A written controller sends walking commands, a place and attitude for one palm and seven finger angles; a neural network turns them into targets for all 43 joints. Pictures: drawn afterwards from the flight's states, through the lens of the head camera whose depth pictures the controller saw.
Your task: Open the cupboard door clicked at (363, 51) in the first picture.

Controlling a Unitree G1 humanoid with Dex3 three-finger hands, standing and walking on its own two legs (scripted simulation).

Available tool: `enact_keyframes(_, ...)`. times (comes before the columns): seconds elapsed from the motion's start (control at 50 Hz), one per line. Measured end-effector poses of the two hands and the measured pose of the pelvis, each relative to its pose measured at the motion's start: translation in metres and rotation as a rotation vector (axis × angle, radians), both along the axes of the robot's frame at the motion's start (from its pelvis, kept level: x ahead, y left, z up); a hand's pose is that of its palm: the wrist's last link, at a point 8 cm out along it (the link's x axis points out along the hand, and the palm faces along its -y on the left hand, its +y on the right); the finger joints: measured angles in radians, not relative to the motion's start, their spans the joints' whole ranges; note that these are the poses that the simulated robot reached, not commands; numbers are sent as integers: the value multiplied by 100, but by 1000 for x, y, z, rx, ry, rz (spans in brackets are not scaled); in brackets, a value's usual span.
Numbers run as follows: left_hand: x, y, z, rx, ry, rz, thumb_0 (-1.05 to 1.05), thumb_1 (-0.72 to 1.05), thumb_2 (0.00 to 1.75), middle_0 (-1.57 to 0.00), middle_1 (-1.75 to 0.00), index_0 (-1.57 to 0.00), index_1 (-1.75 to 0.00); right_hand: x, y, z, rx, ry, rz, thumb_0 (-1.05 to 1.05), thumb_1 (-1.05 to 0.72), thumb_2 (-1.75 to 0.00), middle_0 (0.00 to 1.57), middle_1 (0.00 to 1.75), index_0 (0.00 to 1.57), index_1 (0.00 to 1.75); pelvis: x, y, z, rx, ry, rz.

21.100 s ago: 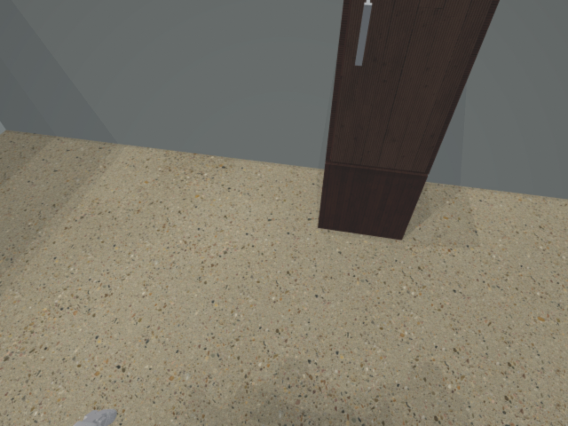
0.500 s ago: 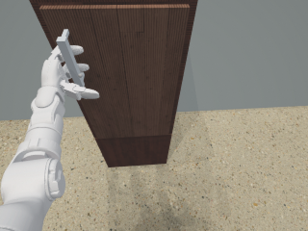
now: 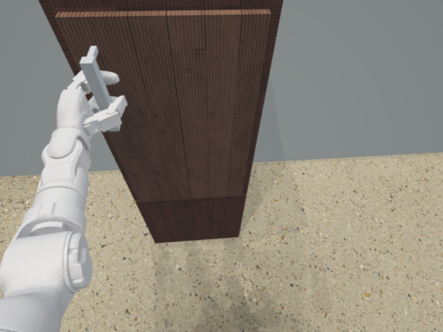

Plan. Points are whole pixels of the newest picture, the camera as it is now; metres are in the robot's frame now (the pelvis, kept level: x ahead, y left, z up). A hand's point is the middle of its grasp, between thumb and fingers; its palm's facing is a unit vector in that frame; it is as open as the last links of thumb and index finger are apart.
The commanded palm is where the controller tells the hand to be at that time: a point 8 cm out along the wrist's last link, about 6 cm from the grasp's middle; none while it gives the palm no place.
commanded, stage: close the thumb around the handle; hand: left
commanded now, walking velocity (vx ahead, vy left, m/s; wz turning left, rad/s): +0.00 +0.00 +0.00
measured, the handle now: (104, 91) +0.52 +0.21 +0.15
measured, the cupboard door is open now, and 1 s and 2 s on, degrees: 0 34 44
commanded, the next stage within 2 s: pull the door open along its arc in 0.14 s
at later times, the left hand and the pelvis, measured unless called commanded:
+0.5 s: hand (113, 121) +0.45 +0.18 +0.14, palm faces +0.04 -1.00 -0.01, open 5.8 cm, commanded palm +0.39 +0.23 +0.14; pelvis +0.01 +0.00 +0.00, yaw -1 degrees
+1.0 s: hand (154, 180) +0.32 +0.09 +0.15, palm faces +0.30 -0.95 +0.08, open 6.1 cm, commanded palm +0.26 +0.14 +0.14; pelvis +0.01 -0.02 +0.01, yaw +1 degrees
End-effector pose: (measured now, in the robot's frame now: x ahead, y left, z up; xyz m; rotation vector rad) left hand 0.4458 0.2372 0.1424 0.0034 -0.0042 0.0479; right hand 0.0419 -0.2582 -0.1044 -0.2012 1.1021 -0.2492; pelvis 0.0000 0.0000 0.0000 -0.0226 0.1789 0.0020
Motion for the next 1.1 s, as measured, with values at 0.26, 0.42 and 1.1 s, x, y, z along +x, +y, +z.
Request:
enact_keyframes(0.26, -5, -2, 0, 5, -5, 13, 1, 76, 81, -36, -135, -34, -134, 5, 3, -1, 12, -15, -2, 0, -91, -90, 20, 30, 20, 30, 3, 2, 1, 0, -6, -4)
enact_keyframes(0.42, -10, -3, 0, 8, -10, 6, 1, 76, 80, -36, -135, -34, -135, 10, 3, 1, 16, -43, -10, 1, -91, -90, 20, 30, 20, 30, 4, 1, 2, 2, -17, -13)
enact_keyframes(1.1, -183, -123, 4, -71, 27, 359, 4, 70, 78, -31, -129, -34, -131, 168, 43, 52, 150, -429, 276, 1, -91, -90, 20, 30, 20, 30, 9, -24, 14, 24, -191, 29)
